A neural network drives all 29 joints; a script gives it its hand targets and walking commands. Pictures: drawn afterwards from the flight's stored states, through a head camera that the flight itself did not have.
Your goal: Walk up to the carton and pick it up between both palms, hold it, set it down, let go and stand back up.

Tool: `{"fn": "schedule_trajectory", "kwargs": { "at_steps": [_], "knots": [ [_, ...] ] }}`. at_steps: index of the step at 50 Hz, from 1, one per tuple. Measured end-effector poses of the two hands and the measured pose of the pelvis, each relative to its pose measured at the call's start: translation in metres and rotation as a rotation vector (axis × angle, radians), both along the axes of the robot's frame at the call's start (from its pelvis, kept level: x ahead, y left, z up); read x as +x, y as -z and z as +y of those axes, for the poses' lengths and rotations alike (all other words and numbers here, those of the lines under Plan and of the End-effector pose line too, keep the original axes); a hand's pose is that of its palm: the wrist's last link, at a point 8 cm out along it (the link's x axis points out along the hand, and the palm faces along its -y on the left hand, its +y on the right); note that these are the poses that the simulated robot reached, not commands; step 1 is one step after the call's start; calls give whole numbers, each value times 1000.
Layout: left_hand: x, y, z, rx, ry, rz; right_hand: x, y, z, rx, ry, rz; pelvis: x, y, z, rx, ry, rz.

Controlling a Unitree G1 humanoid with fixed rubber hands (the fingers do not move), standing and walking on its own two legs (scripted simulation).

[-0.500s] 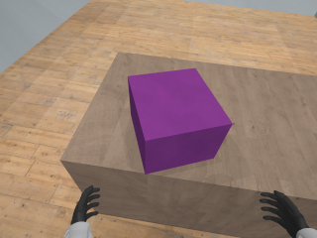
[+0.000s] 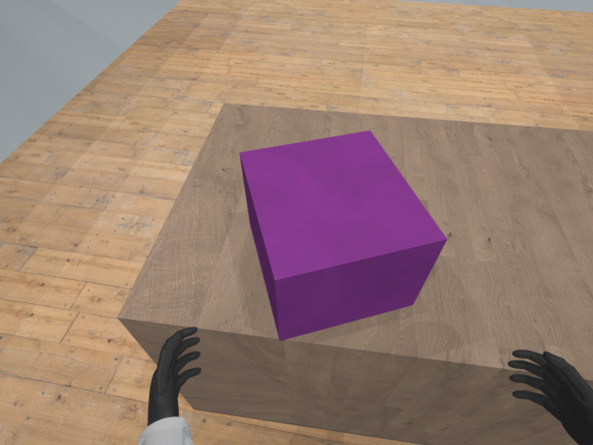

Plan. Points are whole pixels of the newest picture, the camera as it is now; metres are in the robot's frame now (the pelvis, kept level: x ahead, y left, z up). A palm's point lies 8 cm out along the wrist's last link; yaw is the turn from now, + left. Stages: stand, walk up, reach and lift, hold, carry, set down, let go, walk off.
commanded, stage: reach and lift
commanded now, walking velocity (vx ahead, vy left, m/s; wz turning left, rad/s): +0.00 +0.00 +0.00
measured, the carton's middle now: (327, 229) +0.47 -0.03 -0.02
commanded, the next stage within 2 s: none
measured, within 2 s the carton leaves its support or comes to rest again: neither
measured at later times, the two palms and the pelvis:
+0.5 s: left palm (179, 360) +0.21 +0.16 +0.03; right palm (566, 357) +0.24 -0.33 +0.02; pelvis +0.00 -0.01 +0.00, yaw +0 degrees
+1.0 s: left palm (176, 317) +0.25 +0.17 +0.05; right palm (545, 297) +0.30 -0.32 +0.05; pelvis -0.01 -0.01 +0.00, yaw -1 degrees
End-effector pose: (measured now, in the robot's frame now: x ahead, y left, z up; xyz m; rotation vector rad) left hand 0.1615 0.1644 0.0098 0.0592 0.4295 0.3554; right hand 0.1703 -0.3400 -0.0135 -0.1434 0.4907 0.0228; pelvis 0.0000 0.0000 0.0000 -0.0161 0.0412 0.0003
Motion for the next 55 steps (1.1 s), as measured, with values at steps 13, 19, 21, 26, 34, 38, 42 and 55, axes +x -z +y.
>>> {"fn": "schedule_trajectory", "kwargs": {
  "at_steps": [13, 19, 21, 26, 34, 38, 42, 55],
  "knots": [
    [19, -10, -21, -43, -22, -132, 30, -30, -2, -16, -57, -89, -9, 5, -14, 9, -1, 50],
    [38, -14, -14, -15, -22, -111, 52, -28, 5, 15, -58, -93, -5, 3, -16, 11, -4, 63],
    [41, -17, -11, -13, -25, -106, 58, -29, 7, 18, -61, -101, -4, 2, -16, 10, -4, 63],
    [44, -22, -8, -21, -27, -103, 66, -28, 5, 8, -61, -98, -3, -1, -14, 4, -5, 64],
    [58, -20, -12, -41, -13, -108, 76, -32, 1, 6, -51, -118, -4, -1, -12, 7, 11, 95],
    [73, -26, -11, -43, -5, -145, 89, -40, 10, 13, -78, -148, -4, 0, -12, 7, 23, 114],
    [84, -32, -6, -41, -6, -154, 102, -43, 17, 19, -90, -137, -5, -1, -10, 3, 24, 115],
    [98, -41, 9, -37, -25, -130, 154, -69, 22, 22, -83, -176, -6, -3, -4, -4, 14, 122]
  ]
}}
